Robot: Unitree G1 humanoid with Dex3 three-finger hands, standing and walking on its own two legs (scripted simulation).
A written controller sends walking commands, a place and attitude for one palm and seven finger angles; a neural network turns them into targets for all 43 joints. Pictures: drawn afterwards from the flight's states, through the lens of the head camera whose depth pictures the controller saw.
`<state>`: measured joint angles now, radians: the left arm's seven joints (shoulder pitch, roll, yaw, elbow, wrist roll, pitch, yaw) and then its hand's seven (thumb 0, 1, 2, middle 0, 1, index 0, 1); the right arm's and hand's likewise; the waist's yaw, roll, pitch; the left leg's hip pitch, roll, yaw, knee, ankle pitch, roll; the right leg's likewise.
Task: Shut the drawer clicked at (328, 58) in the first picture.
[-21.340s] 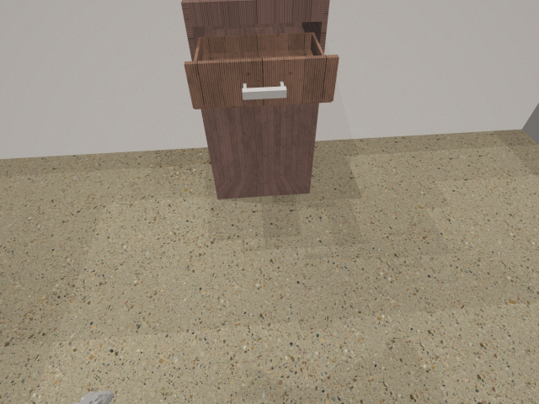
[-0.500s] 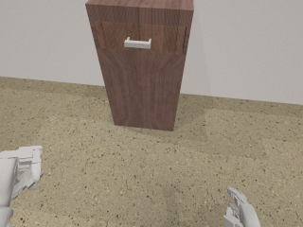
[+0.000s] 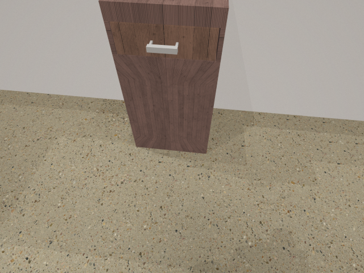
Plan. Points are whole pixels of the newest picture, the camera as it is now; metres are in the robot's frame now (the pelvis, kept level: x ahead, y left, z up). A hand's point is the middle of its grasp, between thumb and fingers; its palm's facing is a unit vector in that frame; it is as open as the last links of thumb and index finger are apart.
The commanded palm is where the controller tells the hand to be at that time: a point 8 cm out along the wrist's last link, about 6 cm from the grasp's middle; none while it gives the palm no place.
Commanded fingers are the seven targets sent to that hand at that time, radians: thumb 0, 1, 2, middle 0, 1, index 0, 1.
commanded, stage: let the arm hang, fingers relaxed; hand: left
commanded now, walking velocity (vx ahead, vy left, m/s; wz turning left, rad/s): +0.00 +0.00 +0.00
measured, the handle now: (163, 46) +0.94 +0.14 +0.01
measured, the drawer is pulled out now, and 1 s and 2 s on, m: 0.00 0.00 0.00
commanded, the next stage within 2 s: look to check the result in 0.56 s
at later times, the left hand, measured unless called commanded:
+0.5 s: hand out of the picture +0.05 +0.17 -0.17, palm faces +0.00 -0.98 -0.21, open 7.3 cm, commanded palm none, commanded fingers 0.00 0.90 0.90 -0.20 -0.30 -0.20 -0.30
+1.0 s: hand out of the picture +0.04 +0.16 -0.17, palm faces +0.01 -0.97 -0.23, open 7.4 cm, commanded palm none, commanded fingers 0.00 0.90 0.90 -0.20 -0.30 -0.20 -0.30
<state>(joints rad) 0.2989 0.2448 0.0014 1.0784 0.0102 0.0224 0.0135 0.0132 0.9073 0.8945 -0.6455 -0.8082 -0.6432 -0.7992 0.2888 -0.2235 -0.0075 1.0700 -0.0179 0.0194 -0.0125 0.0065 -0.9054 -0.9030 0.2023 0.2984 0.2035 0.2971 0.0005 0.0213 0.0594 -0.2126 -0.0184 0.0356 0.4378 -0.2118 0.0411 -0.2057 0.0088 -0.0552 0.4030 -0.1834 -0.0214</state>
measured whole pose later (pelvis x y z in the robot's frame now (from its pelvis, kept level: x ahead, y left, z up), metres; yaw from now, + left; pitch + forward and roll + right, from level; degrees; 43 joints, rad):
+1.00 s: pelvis +0.02 -0.03 +0.00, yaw -1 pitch -2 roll +0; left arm 0.24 0.17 0.01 1.15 0.01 -0.01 0.03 0.01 0.91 0.90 -0.20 -0.30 -0.20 -0.30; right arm 0.26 -0.18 -0.01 1.15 -0.02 0.00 -0.03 0.00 -0.91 -0.90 0.20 0.30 0.20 0.30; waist -0.01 0.03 0.04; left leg -0.13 0.01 0.04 0.38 -0.22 0.00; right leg -0.14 0.04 -0.05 0.36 -0.20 -0.06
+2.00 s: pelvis +0.03 -0.02 +0.00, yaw -1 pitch -1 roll +0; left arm 0.19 0.21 0.02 1.15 0.01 -0.01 0.02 0.01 0.91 0.90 -0.21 -0.30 -0.20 -0.30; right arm 0.21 -0.22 -0.01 1.15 -0.02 -0.01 -0.03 0.00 -0.91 -0.90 0.20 0.30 0.20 0.30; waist -0.01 0.02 0.04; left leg -0.11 0.01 0.05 0.34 -0.21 0.01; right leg -0.13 0.04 -0.04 0.34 -0.19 -0.05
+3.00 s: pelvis +0.03 -0.02 +0.01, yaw -1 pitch -1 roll +0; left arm 0.15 0.27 0.02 1.14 0.01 -0.02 0.01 0.01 0.91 0.89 -0.21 -0.30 -0.20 -0.30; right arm 0.16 -0.28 -0.02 1.15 -0.02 -0.01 -0.02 0.00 -0.90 -0.90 0.20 0.30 0.21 0.30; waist -0.01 0.01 0.03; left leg -0.08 0.00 0.05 0.30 -0.20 0.01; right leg -0.10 0.03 -0.04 0.30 -0.18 -0.04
